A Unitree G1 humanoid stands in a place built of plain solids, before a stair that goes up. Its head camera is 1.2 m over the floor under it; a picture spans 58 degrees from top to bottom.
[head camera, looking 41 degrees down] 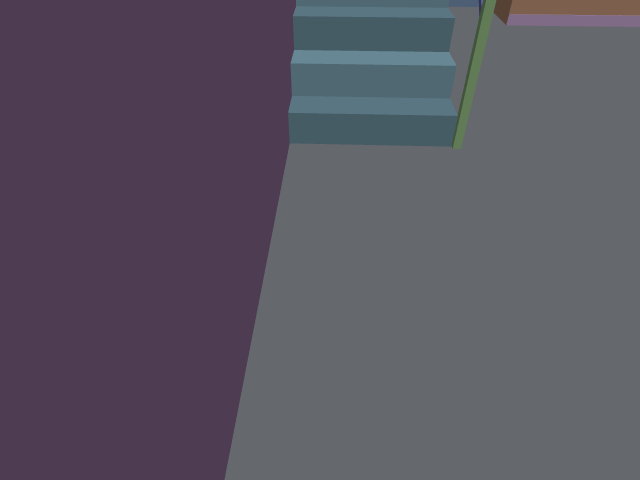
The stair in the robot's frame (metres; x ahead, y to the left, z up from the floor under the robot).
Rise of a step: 0.18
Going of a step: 0.23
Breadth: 0.91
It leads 2 degrees to the right of straight ahead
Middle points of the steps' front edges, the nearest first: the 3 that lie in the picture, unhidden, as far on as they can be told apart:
2.20 -0.28 0.18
2.42 -0.29 0.37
2.65 -0.30 0.55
